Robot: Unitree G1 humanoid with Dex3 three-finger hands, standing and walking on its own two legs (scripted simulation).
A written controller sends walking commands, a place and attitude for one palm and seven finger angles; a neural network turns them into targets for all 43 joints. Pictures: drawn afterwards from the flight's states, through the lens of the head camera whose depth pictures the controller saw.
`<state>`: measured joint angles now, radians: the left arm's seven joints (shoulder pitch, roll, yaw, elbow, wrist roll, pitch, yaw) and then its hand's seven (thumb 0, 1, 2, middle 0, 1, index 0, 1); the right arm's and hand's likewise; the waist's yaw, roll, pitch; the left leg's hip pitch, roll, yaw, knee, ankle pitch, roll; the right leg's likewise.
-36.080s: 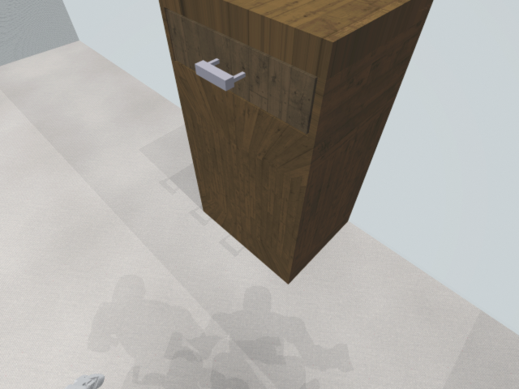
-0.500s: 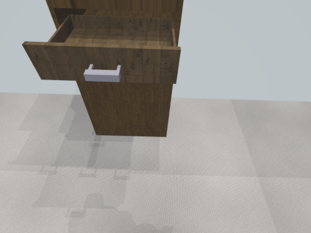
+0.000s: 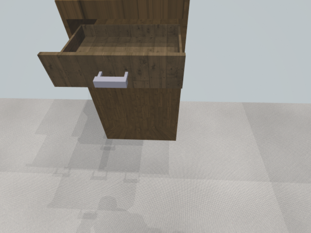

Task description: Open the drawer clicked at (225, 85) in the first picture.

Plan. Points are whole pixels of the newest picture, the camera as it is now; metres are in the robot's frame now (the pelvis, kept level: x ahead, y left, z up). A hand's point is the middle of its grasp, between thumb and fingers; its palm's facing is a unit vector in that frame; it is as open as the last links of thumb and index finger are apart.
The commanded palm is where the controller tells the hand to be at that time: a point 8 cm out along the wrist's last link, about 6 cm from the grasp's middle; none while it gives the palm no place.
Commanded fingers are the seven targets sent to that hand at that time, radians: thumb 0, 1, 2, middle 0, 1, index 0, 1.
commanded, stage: let the arm hang, fingers relaxed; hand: left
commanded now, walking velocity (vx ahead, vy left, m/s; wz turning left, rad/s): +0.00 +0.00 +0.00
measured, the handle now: (112, 78) +0.58 +0.19 +0.07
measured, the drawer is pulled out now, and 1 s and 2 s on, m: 0.29 0.29 0.29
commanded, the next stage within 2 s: look to check the result in 0.28 s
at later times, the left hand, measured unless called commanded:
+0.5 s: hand out of the picture +0.11 +0.24 -0.15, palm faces -0.06 -0.93 -0.35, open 7.4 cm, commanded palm none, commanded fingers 0.00 0.90 0.90 -0.20 -0.30 -0.20 -0.30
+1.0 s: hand out of the picture +0.12 +0.24 -0.15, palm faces -0.04 -0.94 -0.34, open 7.4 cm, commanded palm none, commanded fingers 0.00 0.90 0.90 -0.20 -0.30 -0.20 -0.30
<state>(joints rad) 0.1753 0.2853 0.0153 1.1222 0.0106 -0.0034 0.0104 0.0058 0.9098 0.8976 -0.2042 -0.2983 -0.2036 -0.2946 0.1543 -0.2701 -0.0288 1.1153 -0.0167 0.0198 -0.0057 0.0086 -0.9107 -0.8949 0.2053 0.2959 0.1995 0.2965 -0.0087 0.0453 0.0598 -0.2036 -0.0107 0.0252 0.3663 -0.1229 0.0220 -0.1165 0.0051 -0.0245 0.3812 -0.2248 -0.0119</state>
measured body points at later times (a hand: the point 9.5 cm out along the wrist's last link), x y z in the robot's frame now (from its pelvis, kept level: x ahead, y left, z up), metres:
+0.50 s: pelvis +0.02 +0.00 +0.00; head +0.04 -0.01 +0.45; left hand +0.11 +0.29 -0.13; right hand +0.07 -0.31 -0.13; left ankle +0.05 +0.10 -0.74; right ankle -0.01 -0.11 -0.74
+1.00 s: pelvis +0.04 -0.01 +0.00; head +0.06 -0.01 +0.45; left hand +0.12 +0.29 -0.13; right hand +0.12 -0.30 -0.13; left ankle +0.05 +0.10 -0.74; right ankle -0.01 -0.11 -0.74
